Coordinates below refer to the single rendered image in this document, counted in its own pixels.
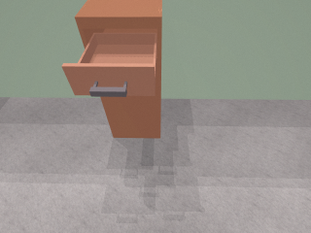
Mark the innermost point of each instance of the handle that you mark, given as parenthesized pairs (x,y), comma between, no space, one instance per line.
(108,91)

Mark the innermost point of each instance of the drawer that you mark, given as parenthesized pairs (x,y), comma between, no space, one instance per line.
(112,58)

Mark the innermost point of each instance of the cabinet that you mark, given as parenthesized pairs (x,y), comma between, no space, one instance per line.
(131,116)

